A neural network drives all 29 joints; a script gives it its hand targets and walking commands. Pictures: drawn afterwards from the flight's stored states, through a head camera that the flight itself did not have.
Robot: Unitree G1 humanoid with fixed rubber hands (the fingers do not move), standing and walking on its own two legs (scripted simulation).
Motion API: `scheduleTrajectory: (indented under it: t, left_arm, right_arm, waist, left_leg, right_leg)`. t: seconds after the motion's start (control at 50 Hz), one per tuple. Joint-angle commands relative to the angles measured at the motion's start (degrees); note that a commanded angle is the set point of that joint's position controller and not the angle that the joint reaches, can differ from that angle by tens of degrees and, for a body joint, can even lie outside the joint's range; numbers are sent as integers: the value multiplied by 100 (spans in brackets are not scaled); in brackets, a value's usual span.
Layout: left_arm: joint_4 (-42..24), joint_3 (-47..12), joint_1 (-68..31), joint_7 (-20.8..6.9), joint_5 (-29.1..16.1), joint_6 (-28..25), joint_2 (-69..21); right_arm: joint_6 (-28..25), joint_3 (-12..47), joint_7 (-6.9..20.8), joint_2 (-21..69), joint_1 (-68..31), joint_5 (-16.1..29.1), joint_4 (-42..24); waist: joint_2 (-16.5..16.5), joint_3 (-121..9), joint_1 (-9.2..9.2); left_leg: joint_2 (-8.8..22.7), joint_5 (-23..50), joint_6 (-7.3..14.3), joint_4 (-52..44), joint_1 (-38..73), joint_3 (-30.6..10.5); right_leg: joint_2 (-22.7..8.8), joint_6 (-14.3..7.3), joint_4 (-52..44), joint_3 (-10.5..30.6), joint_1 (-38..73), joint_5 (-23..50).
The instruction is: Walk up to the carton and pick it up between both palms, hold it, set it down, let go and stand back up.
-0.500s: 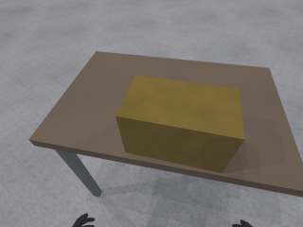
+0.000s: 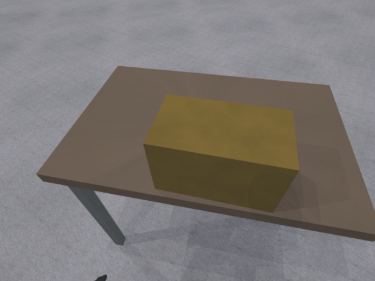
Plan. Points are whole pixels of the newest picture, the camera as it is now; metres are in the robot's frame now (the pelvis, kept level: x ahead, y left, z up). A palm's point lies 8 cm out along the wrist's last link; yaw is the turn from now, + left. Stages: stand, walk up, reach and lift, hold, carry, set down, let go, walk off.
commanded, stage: stand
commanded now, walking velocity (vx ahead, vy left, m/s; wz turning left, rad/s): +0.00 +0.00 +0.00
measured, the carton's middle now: (218, 152) +0.40 -0.04 +0.04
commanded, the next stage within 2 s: walk up in 0.36 s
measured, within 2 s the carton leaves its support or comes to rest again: neither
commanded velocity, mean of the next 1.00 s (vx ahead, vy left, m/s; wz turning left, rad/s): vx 0.00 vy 0.00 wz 0.00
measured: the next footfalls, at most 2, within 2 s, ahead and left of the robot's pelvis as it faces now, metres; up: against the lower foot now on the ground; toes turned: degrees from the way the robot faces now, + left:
none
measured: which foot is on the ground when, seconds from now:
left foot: down 0.00-1.00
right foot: down 0.00-1.00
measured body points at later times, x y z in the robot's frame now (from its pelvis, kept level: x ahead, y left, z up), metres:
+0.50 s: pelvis +0.00 +0.00 +0.00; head +0.01 +0.00 +0.45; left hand +0.08 +0.25 -0.13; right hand +0.07 -0.24 -0.13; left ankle +0.01 +0.13 -0.73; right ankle +0.02 -0.12 -0.73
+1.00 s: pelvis -0.01 +0.03 -0.02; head +0.01 +0.01 +0.43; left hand +0.13 +0.27 -0.12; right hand +0.06 -0.25 -0.14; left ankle +0.01 +0.13 -0.73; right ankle +0.02 -0.12 -0.73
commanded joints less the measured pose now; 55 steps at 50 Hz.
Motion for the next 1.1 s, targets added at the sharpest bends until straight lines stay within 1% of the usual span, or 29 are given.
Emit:
scheduleTrajectory:
  t: [0.0, 0.52, 0.54, 0.56, 0.58, 0.6, 0.62, 0.64, 0.68, 0.7, 0.72, 0.74, 0.76, 0.78, 0.8, 0.82, 0.84, 0.86, 0.88, 0.9, 0.92, 0.94, 0.96, 0.98, 1.0, 1.02, 1.04, 1.06, 1.08]
  left_arm:
    - [-612, 237, -31, 49, -3, -194, 842]
    - [-227, 174, 125, 94, -17, -187, 889]
    - [-414, 281, 278, 119, 82, -231, 1080]
    - [-437, 325, 177, 136, 96, -247, 1242]
    - [-526, 362, 130, 148, 88, -243, 1270]
    - [-584, 376, 133, 157, 86, -235, 1276]
    - [-633, 377, 132, 157, 86, -225, 1265]
    - [-693, 377, 118, 151, 95, -209, 1248]
    - [-788, 366, 133, 139, 106, -182, 1170]
    - [-834, 360, 162, 131, 110, -174, 1114]
    - [-881, 349, 201, 125, 111, -169, 1037]
    - [-927, 334, 276, 122, 107, -164, 937]
    - [-966, 326, 398, 125, 102, -154, 859]
    - [-1004, 341, 526, 128, 113, -148, 856]
    - [-1040, 358, 621, 129, 119, -152, 869]
    - [-1087, 374, 648, 129, 115, -167, 905]
    - [-1143, 397, 632, 127, 101, -186, 979]
    - [-1178, 428, 604, 122, 90, -204, 1095]
    - [-1187, 478, 609, 119, 97, -214, 1279]
    - [-1171, 543, 609, 129, 101, -221, 1517]
    - [-1182, 576, 519, 156, 112, -208, 1665]
    - [-1235, 564, 275, 191, 129, -177, 1700]
    - [-1286, 523, 52, 212, 133, -141, 1631]
    - [-1327, 457, -154, 207, 126, -105, 1531]
    - [-1344, 396, -241, 178, 111, -73, 1358]
    - [-1348, 352, -158, 149, 104, -54, 1155]
    - [-1276, 307, 2, 154, 58, -44, 958]
    - [-1233, 323, 173, 177, 88, -36, 962]
    - [-1185, 323, 235, 170, 103, -49, 942]
  right_arm:
    - [-173, -237, -48, -823, 18, 4, -552]
    - [-161, -175, -85, -887, 158, 28, -172]
    - [-112, -291, -92, -1112, -109, -115, -313]
    - [-95, -262, -82, -966, 27, -112, -332]
    - [-84, -247, -74, -910, 73, -110, -350]
    - [-74, -253, -66, -903, 49, -106, -400]
    - [-67, -261, -63, -912, 51, -116, -432]
    - [-70, -271, -62, -942, 46, -113, -469]
    - [-78, -300, -52, -1022, 37, -91, -517]
    - [-79, -319, -48, -1092, 19, -77, -536]
    - [-73, -340, -45, -1177, -12, -60, -550]
    - [-57, -360, -44, -1270, -53, -38, -558]
    - [-31, -366, -45, -1368, -183, -35, -578]
    - [1, -358, -44, -1424, -354, -48, -628]
    - [32, -339, -38, -1431, -492, -49, -672]
    - [64, -309, -28, -1415, -557, -36, -701]
    - [102, -290, -17, -1398, -577, -23, -725]
    - [139, -275, -10, -1364, -583, -23, -755]
    - [172, -261, 0, -1309, -590, -44, -800]
    - [197, -223, 12, -1168, -550, -61, -845]
    - [219, -203, 21, -1079, -446, -77, -873]
    - [209, -182, 26, -1012, -277, -61, -874]
    - [165, -166, 26, -981, -146, -55, -842]
    - [95, -171, 20, -1016, -13, -51, -806]
    - [23, -226, 11, -1149, -3, -69, -773]
    - [-39, -289, 6, -1360, -27, -86, -747]
    - [-74, -329, 1, -1516, -119, -18, -704]
    - [-85, -323, -14, -1584, -302, -41, -747]
    - [-79, -279, -24, -1515, -458, -38, -788]
  waist:
    - [-4, -193, 0]
    - [-1, -119, 0]
    - [148, 26, 70]
    - [-76, -148, -64]
    - [-233, -171, -61]
    - [-314, -154, -67]
    - [-339, -160, -79]
    - [-355, -146, -87]
    - [-251, -170, -98]
    - [-120, -203, -95]
    - [56, -244, -92]
    - [276, -311, -85]
    - [468, -307, -27]
    - [532, -246, 47]
    - [546, -216, 98]
    - [481, -209, 115]
    - [379, -207, 98]
    - [200, -212, 56]
    - [-97, -221, 35]
    - [-553, -295, 47]
    - [-809, -280, 33]
    - [-958, -196, -73]
    - [-995, -206, -156]
    - [-883, -251, -284]
    - [-597, -272, -326]
    - [-122, -264, -255]
    - [291, -391, -148]
    - [314, -274, -20]
    - [248, -223, 25]
  left_leg:
    - [384, 386, 225, -714, 26, -508]
    - [415, 379, 219, -891, 61, -499]
    - [282, 274, 285, -486, 140, -147]
    - [274, 212, 275, -341, 85, -120]
    - [252, 101, 263, -255, 67, -78]
    - [227, 26, 259, -170, 51, -60]
    - [227, -18, 260, -149, 77, -66]
    - [257, -29, 277, -175, 125, -83]
    - [387, 26, 364, -321, 193, -157]
    - [505, 51, 442, -441, 188, -236]
    - [668, 74, 563, -604, 147, -353]
    - [914, 97, 765, -828, 23, -525]
    - [1202, 92, 988, -1021, -199, -650]
    - [1402, 146, 1123, -1047, -395, -672]
    - [1468, 203, 1151, -963, -555, -590]
    - [1404, 171, 1071, -822, -698, -423]
    - [1208, 0, 910, -626, -734, -181]
    - [938, -164, 698, -310, -643, 68]
    - [611, -241, 478, 190, -502, 234]
    - [251, -296, 265, 878, -356, 277]
    - [-13, -664, 163, 1199, -347, 149]
    - [-57, -1022, 162, 1135, -447, -28]
    - [16, -1045, 202, 908, -361, -141]
    - [141, -649, 271, 372, -46, -224]
    - [321, -317, 362, -194, 320, -337]
    - [725, 13, 537, -668, 406, -690]
    - [1238, 245, 872, -1085, 220, -1225]
    - [1719, 757, 1186, -1162, 70, -1455]
    - [1839, 1319, 1328, -1050, -127, -1327]
  right_leg:
    - [-475, -180, -926, 592, -189, 390]
    - [-455, -143, -1028, 641, -146, 485]
    - [-494, -214, -981, 1042, -464, 543]
    - [-617, -309, -1056, 1218, -400, 475]
    - [-677, -379, -1108, 1400, -472, 342]
    - [-710, -429, -1145, 1529, -577, 260]
    - [-725, -460, -1159, 1631, -675, 154]
    - [-676, -453, -1115, 1634, -788, 132]
    - [-466, -346, -842, 1449, -899, 212]
    - [-323, -275, -589, 1291, -897, 310]
    - [-154, -196, -233, 1084, -863, 406]
    - [50, -115, 267, 792, -728, 466]
    - [198, -47, 659, 467, -539, 424]
    - [201, -31, 796, 336, -426, 228]
    - [166, -59, 807, 340, -317, 94]
    - [112, -101, 676, 442, -197, 206]
    - [45, -145, 511, 642, -197, 488]
    - [-83, -211, 249, 992, -330, 699]
    - [-318, -369, -178, 1581, -547, 706]
    - [-692, -703, -719, 2447, -772, 503]
    - [-968, -1040, -1113, 3164, -884, 263]
    - [-1082, -1194, -1214, 3403, -880, 227]
    - [-1070, -1164, -1137, 3328, -943, 237]
    - [-915, -943, -974, 3004, -1120, 239]
    - [-565, -568, -709, 2402, -1345, 150]
    - [-107, -207, -16, 1637, -1313, 350]
    - [326, 5, 913, 902, -1012, 340]
    - [344, 63, 1136, 547, -913, -211]
    - [228, 33, 1143, 464, -677, -416]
